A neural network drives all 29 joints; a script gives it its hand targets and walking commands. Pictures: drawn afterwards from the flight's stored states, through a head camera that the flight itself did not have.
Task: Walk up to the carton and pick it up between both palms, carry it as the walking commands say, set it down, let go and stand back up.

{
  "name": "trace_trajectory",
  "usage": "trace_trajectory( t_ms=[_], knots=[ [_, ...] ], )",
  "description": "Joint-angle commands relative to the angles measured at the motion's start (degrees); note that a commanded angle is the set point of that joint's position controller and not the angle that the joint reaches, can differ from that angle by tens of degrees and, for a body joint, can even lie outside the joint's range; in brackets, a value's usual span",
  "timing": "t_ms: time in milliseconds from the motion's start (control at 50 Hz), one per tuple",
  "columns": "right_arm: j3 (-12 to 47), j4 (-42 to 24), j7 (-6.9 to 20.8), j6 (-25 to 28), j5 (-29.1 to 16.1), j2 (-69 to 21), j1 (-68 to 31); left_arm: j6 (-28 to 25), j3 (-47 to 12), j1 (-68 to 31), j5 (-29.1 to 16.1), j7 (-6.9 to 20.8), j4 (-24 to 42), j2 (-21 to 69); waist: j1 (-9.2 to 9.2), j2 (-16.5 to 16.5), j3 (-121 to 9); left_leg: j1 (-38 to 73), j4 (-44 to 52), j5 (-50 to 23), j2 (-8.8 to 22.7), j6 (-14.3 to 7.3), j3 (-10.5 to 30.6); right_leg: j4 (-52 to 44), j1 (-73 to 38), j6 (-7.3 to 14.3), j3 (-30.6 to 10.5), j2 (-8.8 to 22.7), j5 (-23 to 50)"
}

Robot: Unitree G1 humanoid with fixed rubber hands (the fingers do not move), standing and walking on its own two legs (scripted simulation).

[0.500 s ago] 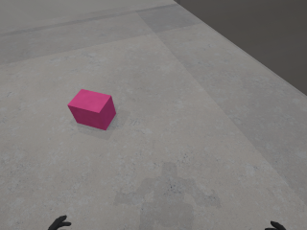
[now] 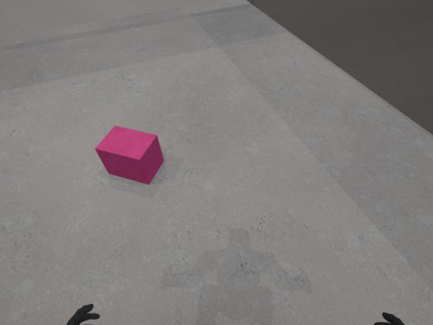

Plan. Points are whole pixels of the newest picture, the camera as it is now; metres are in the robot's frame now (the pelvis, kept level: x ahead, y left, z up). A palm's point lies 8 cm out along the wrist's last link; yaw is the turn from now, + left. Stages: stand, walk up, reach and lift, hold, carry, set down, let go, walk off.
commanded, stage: stand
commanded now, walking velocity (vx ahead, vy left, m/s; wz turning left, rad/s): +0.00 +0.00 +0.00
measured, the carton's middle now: (131, 155) +1.09 +0.60 -0.67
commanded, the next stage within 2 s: walk up in 0.32 s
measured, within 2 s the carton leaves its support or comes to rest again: neither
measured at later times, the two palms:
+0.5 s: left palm out of the picture +0.10 +0.31 -0.10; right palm out of the picture +0.10 -0.31 -0.10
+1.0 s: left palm (3, 316) +0.14 +0.45 -0.09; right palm (340, 268) +0.25 -0.22 -0.09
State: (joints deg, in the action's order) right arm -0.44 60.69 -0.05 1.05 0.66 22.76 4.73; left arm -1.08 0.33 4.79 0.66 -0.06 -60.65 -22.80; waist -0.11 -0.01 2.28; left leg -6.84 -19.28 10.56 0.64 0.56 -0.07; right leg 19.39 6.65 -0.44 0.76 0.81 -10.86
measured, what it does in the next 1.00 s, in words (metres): walks ahead: left foot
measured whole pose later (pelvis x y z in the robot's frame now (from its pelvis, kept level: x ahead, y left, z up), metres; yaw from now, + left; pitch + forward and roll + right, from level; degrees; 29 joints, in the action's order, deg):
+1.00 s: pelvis +0.11 +0.09 -0.02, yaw +15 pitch -1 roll +1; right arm -3.7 43.7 5.0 2.5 1.2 26.8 18.2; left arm -4.1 4.3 12.9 1.1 3.1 -47.2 -28.0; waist 3.1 -1.7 0.7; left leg -16.0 -31.7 15.2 -0.8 -2.2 -0.5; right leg 48.6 25.1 -0.5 2.2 3.9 -24.7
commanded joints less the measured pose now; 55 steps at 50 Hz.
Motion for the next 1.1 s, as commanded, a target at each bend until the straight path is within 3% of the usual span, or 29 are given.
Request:
trace_trajectory(
  t_ms=[0, 480, 500, 520, 540, 560, 580, 600, 660, 720, 740, 760, 780, 800, 820, 840, 860, 900, 960, 1020, 1040, 1060, 1080],
  knots=[
    [-1.74, -2.4, -0.25, 0.5, -0.01, 9.97, -1.98, -0.51, 1.75, -1.96, -0.02, -0.25, 2.38, -9.99, 0.0, 0.04, -3.5, 0.45, 2.73, -7.76, 6.73, -1.93, 5.04, -2.91, -0.39, 1.98, -5.18, 6.83, 7.47],
    [-1.81, -2.48, -0.28, 0.42, 0.01, 10.06, -1.71, -0.43, 1.86, -1.68, -0.02, -0.29, 2.37, -10.09, -0.01, 0.04, -3.42, 0.88, 3.03, -8.4, 6.84, -1.92, 4.92, -3.19, -0.81, 1.95, -5.09, 6.93, 8.12],
    [-4.76, -8.49, 2.83, -0.36, 1.71, 16.22, -1.22, -1.73, 7.64, 4.59, 1.22, 0.05, 6.13, -18.47, -3.06, -0.87, -6.36, -14.46, -5.73, 15.19, 3.85, -5.55, 7.09, 2.21, -13.45, 4.58, -2.94, 6.13, -15.79],
    [-5.06, -11.41, 4.32, -0.99, 2.2, 14.98, -6.55, -2.42, 8.62, 11.67, 1.69, 0.01, 5.08, -20.58, -6.54, -3.5, -3.36, -27.56, -13.82, 19.28, 2.54, -4.6, 3.66, -1.96, -17.62, 8.46, -11.95, 13.19, -27.95],
    [-4.67, -14.9, 5.23, -1.49, 2.6, 11.73, -10.18, -3.11, 9.48, 11.64, 2.04, -0.27, 6.65, -21.45, -8.08, -10.34, 0.81, -37.44, -29.13, 15.76, 2.71, -2.94, 1.35, -10.42, -15.42, 13.7, -22.98, 24.8, -31.93],
    [-4.93, -15.69, 5.6, -1.56, 2.83, 11.87, -8.5, -3.84, 9.24, 7.63, 2.07, -0.19, 9.46, -20.05, -5.5, -4.47, 2.35, -39.12, -35.88, 13.5, 6.47, -1.96, 6.33, -11.54, -10.03, 14.93, -23.66, 28.08, -28.26],
    [-5.76, -15.37, 6.21, -1.41, 2.06, 13.21, -5.09, -4.28, 9.38, 3.62, 1.85, -0.29, 11.4, -19.61, -2.6, -2.96, 2.04, -35.66, -36.1, 11.45, 8.68, -1.17, 8.58, -11.1, -6.62, 14.04, -19.1, 26.9, -24.09],
    [-6.41, -15.23, 6.95, -1.37, 1.44, 13.8, -2.31, -4.58, 9.2, 2.16, 1.84, -0.24, 12.37, -19.27, -1.16, -2.83, 1.82, -32.21, -34.18, 10.28, 9.66, 0.05, 7.97, -10.99, -4.29, 13.01, -14.26, 24.77, -20.38],
    [-6.61, -16.34, 8.77, -1.17, 0.75, 11.93, -0.29, -4.97, 9.31, 1.08, 2.67, 0.43, 13.89, -19.28, -0.67, -7.76, 2.2, -20.56, -26.03, 9.34, 7.91, 1.26, 1.2, -9.45, 4.93, 10.86, -1.01, 18.85, -15.45],
    [-7.07, -16.7, 8.93, -0.62, 0.42, 11.74, 3.6, -4.36, 9.06, 0.58, 2.7, 1.21, 14.82, -19.55, 0.68, -7.99, 1.17, -9.23, -19.31, 6.52, 4.0, 0.49, -6.65, -3.64, 11.76, 9.11, 4.22, 15.6, -20.57],
    [-7.58, -16.2, 8.44, -0.27, 0.7, 12.48, 6.46, -4.05, 8.55, 0.82, 2.54, 1.38, 15.07, -19.27, 1.98, -5.56, 0.55, -3.44, -16.54, 5.55, 2.46, 0.02, -8.7, 1.42, 15.38, 8.66, 6.16, 14.78, -24.08],
    [-8.43, -14.9, 7.55, 0.07, 1.07, 14.27, 11.08, -3.75, 7.76, 2.3, 2.41, 1.43, 15.2, -17.76, 4.02, 0.3, -1.13, 2.83, -15.19, 9.41, -0.61, -0.7, -9.8, 11.44, 18.39, 7.87, 8.23, 13.0, -21.66],
    [-9.57, -13.35, 6.27, 0.28, 1.48, 17.7, 18.61, -3.42, 6.68, 3.91, 1.85, 1.75, 15.9, -15.09, 7.56, 10.2, -3.16, 9.82, -8.29, 19.09, 0.91, -3.71, -3.1, 30.49, 23.26, 5.84, 11.4, 9.21, -15.56],
    [-10.34, -14.8, 5.42, 0.73, 1.38, 25.22, 21.89, -3.5, 5.16, 0.86, 0.5, 1.86, 20.11, -10.53, 9.77, 28.24, -2.03, 9.52, 9.12, 34.03, 16.11, -13.17, 33.22, 48.17, 39.24, 2.09, 9.84, -0.59, -27.92],
    [-10.42, -16.93, 5.04, 1.17, -0.02, 25.66, 17.62, -3.12, 5.9, 0.38, 0.22, 1.46, 20.04, -15.73, 7.31, 11.55, -4.52, 5.38, 11.71, 41.52, 21.51, -17.76, 41.9, 51.84, 37.44, 1.96, -2.52, 3.36, -20.87],
    [-9.42, -18.35, 4.64, 1.43, -0.57, 23.55, 13.16, -3.23, 6.6, 1.66, 0.09, 1.82, 18.84, -18.19, 4.49, 4.67, -2.2, 1.57, 9.76, 39.39, 20.2, -17.48, 38.12, 52.38, 36.55, 1.5, -3.43, 5.67, -15.74],
    [-8.52, -19.41, 4.35, 1.74, -0.59, 21.28, 9.95, -3.36, 6.95, 5.15, 0.13, 2.18, 17.14, -18.26, 1.77, 3.91, -0.83, -2.49, 7.4, 32.31, 17.26, -15.76, 30.51, 47.96, 33.33, 0.73, -3.02, 6.98, -13.79],
    [-7.06, -20.3, 4.13, 2.12, 0.04, 18.44, 8.4, -3.78, 6.73, 9.38, 0.32, 2.65, 15.22, -17.19, 0.7, 7.76, -0.42, -9.55, 5.29, 22.56, 11.63, -13.01, 19.87, 35.27, 23.5, -0.2, -1.26, 6.0, -14.33],
    [-6.79, -21.14, 4.73, 2.36, 0.7, 18.49, 11.09, -3.64, 6.84, 9.55, 0.38, 3.23, 16.33, -15.56, 1.46, 10.14, 0.92, -12.81, 5.91, 22.06, 11.85, -14.44, 18.86, 26.27, 18.78, -0.27, 0.82, 3.34, -13.97],
    [-6.91, -23.09, 4.87, 2.35, 0.59, 18.08, 8.92, -4.5, 7.28, 11.2, 0.35, 3.3, 17.26, -14.61, -0.22, 8.75, 0.05, -17.25, 2.97, 20.4, 10.68, -13.0, 16.08, 17.48, 10.08, 0.69, 1.84, 1.68, -6.67],
    [-6.7, -23.59, 4.91, 2.17, 0.46, 17.56, 8.1, -4.9, 7.68, 14.16, 0.58, 3.1, 16.73, -14.53, -1.98, 6.76, -1.56, -20.32, -0.81, 22.62, 8.91, -11.57, 14.19, 13.52, 3.11, 1.22, 2.97, 0.41, -3.26],
    [-5.98, -23.99, 4.82, 2.0, 0.59, 15.45, 8.14, -5.33, 8.55, 18.88, 0.95, 2.63, 15.73, -15.73, -4.34, 2.08, -3.01, -26.29, -8.43, 25.1, 6.15, -9.66, 11.98, 12.23, -6.1, 1.61, 2.85, -0.96, -4.88],
    [-4.99, -24.95, 4.53, 2.06, 0.52, 12.06, 7.78, -5.79, 9.42, 24.98, 1.45, 1.73, 15.44, -18.11, -7.81, -7.43, -2.37, -34.21, -23.81, 25.03, 0.45, -7.11, 8.42, 4.59, -11.39, 3.3, -7.96, 5.64, -17.35]
  ],
)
